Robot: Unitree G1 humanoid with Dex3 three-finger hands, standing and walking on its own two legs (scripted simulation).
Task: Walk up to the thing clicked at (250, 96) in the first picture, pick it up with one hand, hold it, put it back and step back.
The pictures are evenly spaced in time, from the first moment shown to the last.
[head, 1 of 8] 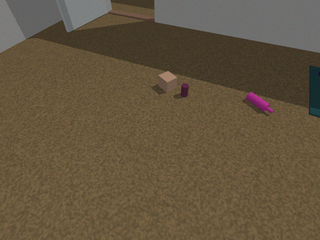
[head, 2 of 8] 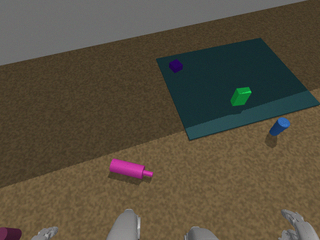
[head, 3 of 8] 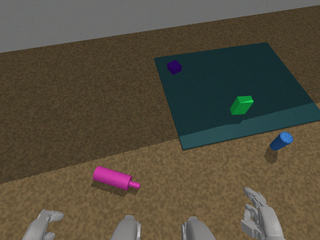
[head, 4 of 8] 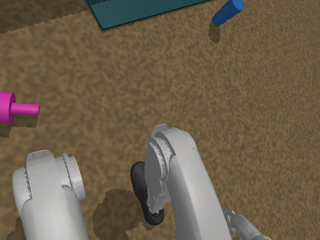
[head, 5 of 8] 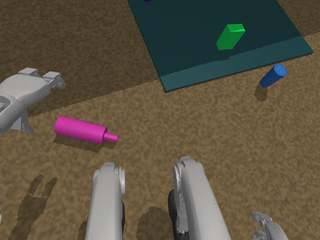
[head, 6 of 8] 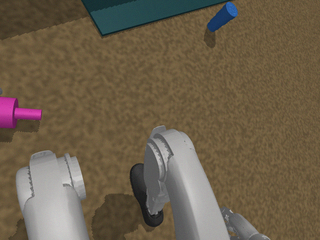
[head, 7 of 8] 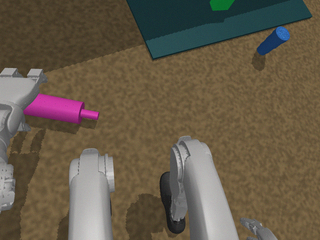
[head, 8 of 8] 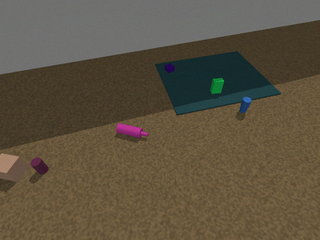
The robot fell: no
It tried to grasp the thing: yes
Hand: left
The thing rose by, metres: 0.00
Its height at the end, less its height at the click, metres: +0.00
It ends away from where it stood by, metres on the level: 0.01
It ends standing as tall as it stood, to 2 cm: yes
